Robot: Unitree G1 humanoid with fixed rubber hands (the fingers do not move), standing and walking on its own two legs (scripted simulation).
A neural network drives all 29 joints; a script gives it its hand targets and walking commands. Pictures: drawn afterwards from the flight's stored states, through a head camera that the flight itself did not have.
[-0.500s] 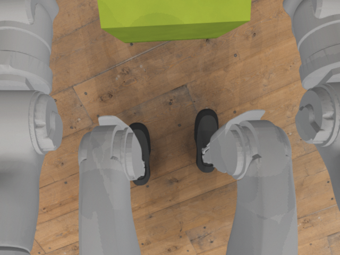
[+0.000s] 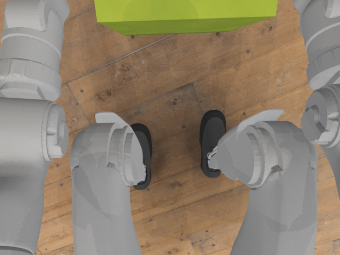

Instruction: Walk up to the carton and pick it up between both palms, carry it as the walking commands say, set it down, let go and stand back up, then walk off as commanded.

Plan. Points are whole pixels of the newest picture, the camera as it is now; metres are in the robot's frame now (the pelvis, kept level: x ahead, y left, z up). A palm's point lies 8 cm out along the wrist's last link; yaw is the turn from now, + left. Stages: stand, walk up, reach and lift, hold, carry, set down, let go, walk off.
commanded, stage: reach and lift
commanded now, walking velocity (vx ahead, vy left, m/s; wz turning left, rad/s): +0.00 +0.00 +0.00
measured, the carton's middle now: out of the picture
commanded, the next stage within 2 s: none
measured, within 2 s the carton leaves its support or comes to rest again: leaves its support in 1.40 s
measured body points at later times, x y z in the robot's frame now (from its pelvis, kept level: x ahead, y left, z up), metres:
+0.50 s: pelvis -0.01 +0.00 +0.01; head +0.38 +0.00 +0.23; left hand +0.56 +0.17 -0.19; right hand +0.56 -0.19 -0.18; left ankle +0.09 +0.10 -0.33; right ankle +0.13 -0.11 -0.33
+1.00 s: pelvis -0.01 +0.00 +0.00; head +0.37 -0.01 +0.22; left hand +0.57 +0.17 -0.19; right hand +0.56 -0.18 -0.18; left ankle +0.09 +0.10 -0.33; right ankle +0.13 -0.11 -0.33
